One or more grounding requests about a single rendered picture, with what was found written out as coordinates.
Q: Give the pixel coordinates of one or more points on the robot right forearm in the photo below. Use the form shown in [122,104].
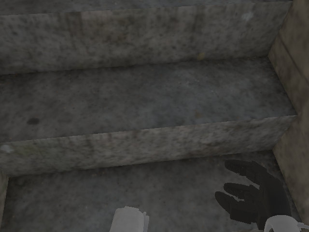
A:
[281,223]

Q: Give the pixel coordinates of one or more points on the left robot thigh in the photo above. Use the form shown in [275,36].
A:
[130,219]

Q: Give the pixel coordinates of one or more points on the right robot hand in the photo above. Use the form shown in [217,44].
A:
[259,204]

